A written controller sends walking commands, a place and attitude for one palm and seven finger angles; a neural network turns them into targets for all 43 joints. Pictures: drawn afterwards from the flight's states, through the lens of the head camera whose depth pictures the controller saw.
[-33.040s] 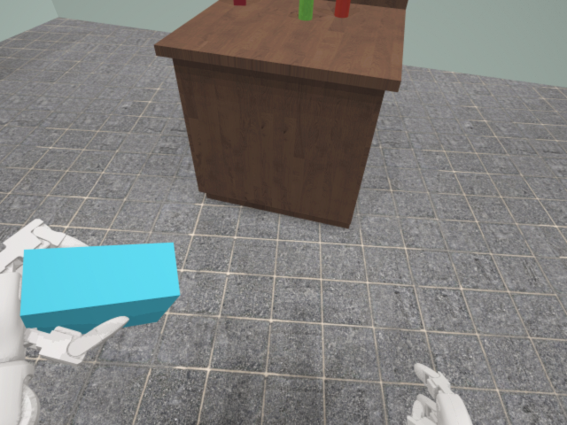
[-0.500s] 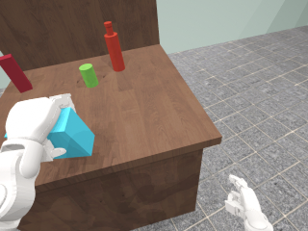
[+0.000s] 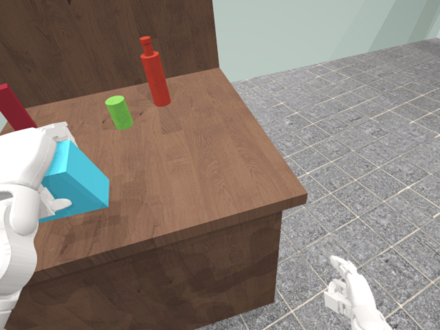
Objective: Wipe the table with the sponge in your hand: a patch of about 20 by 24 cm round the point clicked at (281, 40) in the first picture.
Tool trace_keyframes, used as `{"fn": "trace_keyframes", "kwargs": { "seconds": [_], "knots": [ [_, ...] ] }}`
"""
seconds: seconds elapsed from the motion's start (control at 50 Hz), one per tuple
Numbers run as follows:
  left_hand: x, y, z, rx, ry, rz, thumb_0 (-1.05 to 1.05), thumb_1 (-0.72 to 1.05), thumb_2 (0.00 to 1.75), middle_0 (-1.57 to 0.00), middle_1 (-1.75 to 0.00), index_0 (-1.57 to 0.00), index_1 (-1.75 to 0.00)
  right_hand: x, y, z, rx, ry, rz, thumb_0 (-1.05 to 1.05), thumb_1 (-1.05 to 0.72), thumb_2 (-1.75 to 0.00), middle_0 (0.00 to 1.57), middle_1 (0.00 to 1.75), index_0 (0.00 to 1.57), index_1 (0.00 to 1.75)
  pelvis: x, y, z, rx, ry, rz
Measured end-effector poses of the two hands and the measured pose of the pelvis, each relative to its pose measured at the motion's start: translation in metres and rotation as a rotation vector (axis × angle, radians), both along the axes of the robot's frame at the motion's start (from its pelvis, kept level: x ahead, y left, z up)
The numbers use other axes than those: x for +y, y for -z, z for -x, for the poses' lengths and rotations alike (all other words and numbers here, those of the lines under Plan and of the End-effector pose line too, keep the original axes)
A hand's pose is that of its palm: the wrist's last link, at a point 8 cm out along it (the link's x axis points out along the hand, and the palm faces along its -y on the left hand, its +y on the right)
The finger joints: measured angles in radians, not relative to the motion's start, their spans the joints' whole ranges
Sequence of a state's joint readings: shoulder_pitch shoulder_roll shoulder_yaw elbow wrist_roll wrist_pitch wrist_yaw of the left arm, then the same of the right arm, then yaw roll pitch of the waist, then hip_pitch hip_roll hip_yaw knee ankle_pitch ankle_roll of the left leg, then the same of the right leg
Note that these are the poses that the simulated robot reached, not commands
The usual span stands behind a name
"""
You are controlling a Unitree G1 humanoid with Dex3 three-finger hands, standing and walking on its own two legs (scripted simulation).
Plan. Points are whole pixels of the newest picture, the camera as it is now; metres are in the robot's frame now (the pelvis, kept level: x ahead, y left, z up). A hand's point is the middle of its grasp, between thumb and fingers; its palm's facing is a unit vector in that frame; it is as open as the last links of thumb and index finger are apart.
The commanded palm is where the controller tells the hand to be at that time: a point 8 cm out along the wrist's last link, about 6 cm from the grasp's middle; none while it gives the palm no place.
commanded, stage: move the sponge above the wiping area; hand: left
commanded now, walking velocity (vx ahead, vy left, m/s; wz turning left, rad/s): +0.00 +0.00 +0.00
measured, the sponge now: (62, 190) +0.25 +0.32 +0.17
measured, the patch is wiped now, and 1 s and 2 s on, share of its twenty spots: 0.00 0.00 0.05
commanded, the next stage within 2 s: none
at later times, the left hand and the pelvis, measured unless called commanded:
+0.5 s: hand (37, 177) +0.25 +0.36 +0.19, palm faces +0.20 -0.03 -0.98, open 9.8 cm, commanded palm +0.21 +0.33 +0.25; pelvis +0.01 +0.02 +0.00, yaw +1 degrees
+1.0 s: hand (46, 187) +0.26 +0.37 +0.16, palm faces +0.05 -0.05 -1.00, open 9.8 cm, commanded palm +0.23 +0.35 +0.23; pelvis +0.02 +0.03 +0.00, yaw +1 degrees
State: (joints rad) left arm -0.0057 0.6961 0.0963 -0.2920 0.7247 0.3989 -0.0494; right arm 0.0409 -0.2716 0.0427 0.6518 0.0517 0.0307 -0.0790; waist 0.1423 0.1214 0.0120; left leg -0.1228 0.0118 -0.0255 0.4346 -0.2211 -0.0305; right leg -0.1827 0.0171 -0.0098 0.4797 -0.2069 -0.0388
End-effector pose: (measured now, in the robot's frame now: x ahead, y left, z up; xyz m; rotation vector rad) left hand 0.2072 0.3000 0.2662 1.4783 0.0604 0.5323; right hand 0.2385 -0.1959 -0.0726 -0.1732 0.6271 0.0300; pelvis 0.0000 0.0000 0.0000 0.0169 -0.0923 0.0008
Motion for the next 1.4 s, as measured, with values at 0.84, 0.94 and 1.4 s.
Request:
{"fn": "trace_keyframes", "kwargs": {
  "seconds": [0.84, 0.94, 1.4],
  "knots": [
    [0.037, 0.032, -0.03, 0.115, 0.015, 0.003, 0.0, -0.48, 1.04, -0.76, -1.32, -0.77, -1.33, 0.036, 0.002, -0.01, 0.057, -0.047, 0.026, 0.01, -0.9, -0.9, 0.2, 0.3, 0.2, 0.3, 0.025, -0.004, -0.017, 0.027, -0.017, 0.015],
    [0.06, 0.035, -0.031, 0.152, -0.122, 0.056, 0.0, -0.48, 1.04, -0.76, -1.33, -0.77, -1.33, 0.034, 0.006, -0.011, 0.074, -0.04, 0.01, 0.01, -0.9, -0.9, 0.2, 0.3, 0.2, 0.3, 0.026, -0.005, -0.018, 0.041, -0.021, 0.015],
    [0.072, 0.054, -0.044, 0.269, -0.186, 0.04, 0.0, -0.48, 1.04, -0.76, -1.33, -0.77, -1.33, 0.015, 0.014, -0.005, 0.118, -0.011, 0.03, 0.01, -0.9, -0.9, 0.2, 0.3, 0.2, 0.3, 0.02, -0.004, -0.021, 0.057, -0.03, 0.016]
  ]
}}
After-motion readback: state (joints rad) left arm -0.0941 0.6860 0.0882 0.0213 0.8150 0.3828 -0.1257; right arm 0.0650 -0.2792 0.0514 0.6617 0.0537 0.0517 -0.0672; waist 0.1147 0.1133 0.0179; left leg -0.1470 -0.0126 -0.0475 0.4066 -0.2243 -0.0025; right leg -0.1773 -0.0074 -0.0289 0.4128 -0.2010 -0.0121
